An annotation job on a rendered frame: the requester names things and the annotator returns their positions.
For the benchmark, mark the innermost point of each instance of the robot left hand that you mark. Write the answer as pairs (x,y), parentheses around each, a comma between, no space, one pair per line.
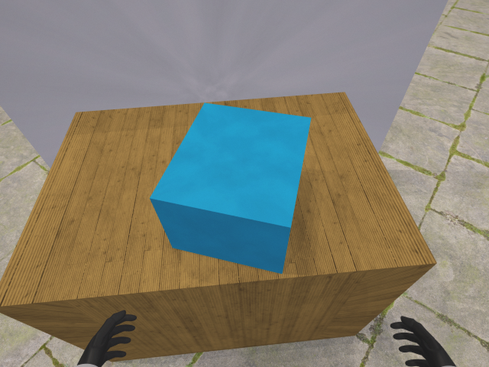
(96,351)

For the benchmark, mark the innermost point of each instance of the carton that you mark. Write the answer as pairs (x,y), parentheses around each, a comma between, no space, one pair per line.
(230,190)

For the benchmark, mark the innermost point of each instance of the robot right hand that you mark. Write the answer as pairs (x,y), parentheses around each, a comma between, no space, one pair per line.
(428,347)

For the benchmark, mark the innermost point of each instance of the pedestal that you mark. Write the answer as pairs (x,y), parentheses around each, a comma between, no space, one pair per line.
(93,244)

